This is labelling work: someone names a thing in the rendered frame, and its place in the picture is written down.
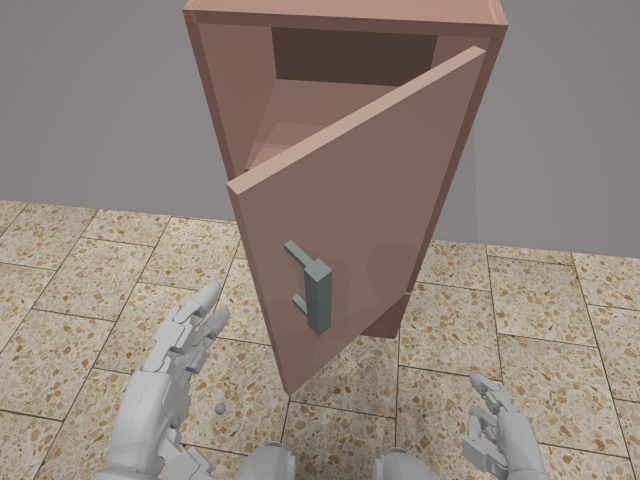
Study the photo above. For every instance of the cupboard door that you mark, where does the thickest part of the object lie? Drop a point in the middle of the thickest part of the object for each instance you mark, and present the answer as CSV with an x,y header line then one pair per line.
x,y
359,195

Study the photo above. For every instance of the robot thigh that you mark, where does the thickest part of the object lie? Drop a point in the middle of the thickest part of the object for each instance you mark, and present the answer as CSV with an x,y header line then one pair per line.
x,y
400,466
267,463

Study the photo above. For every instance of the left robot hand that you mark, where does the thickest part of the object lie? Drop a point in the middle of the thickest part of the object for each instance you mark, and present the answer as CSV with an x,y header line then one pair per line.
x,y
142,440

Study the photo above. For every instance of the left robot thigh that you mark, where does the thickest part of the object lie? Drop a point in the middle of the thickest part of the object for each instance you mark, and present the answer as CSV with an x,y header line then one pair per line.
x,y
267,463

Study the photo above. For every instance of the handle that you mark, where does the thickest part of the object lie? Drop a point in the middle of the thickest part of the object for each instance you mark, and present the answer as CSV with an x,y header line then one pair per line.
x,y
318,289

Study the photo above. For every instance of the right robot hand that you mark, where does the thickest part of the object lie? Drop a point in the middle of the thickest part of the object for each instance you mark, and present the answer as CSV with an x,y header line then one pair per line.
x,y
509,444

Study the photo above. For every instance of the right robot thigh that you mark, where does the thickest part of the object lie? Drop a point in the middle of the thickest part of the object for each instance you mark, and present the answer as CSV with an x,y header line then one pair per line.
x,y
400,466

